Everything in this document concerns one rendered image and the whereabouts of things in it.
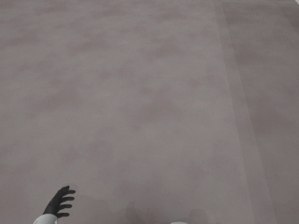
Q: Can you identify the robot left hand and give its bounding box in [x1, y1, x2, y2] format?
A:
[43, 186, 75, 218]

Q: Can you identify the robot left forearm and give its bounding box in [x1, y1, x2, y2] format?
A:
[34, 214, 58, 224]

